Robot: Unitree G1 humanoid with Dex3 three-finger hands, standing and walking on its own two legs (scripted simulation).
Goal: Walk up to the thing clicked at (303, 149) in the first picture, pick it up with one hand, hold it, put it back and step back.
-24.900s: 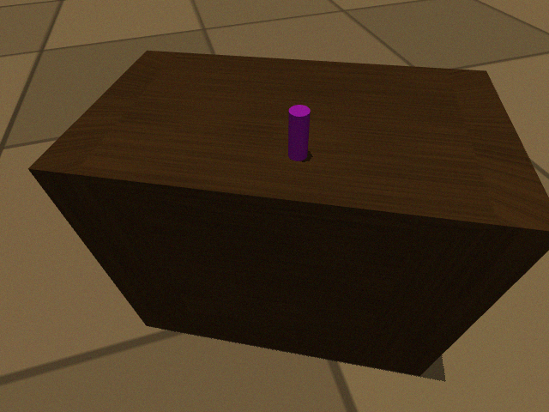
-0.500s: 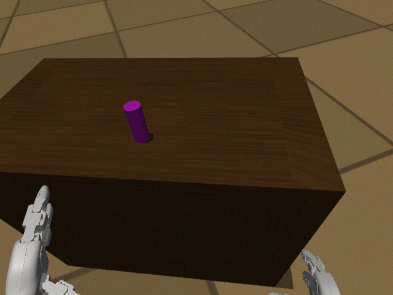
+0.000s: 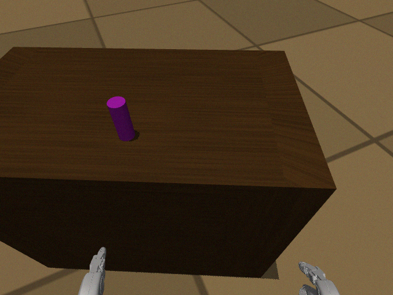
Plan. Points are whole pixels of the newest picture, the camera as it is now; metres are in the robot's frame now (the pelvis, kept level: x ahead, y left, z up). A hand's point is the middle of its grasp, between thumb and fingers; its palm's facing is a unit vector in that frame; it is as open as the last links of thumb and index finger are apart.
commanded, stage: home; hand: left
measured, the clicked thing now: (122, 119) +0.49 +0.20 +0.08
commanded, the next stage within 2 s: none
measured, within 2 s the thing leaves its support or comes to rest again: neither
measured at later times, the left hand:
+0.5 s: hand out of the picture +0.12 +0.22 -0.13, palm faces -0.06 -0.93 -0.35, open 17.6 cm
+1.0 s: hand out of the picture +0.02 +0.25 -0.15, palm faces -0.04 -0.93 -0.36, open 17.6 cm
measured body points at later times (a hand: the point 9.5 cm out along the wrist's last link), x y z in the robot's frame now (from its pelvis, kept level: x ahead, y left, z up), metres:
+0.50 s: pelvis +0.00 -0.01 +0.00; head +0.00 -0.01 +0.45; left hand +0.12 +0.27 -0.10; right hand +0.12 -0.28 -0.12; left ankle +0.01 +0.12 -0.74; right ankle -0.03 -0.12 -0.74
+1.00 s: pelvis -0.02 -0.01 +0.01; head -0.03 -0.01 +0.46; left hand +0.03 +0.30 -0.12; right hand +0.04 -0.30 -0.13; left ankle +0.01 +0.12 -0.74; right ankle -0.03 -0.12 -0.74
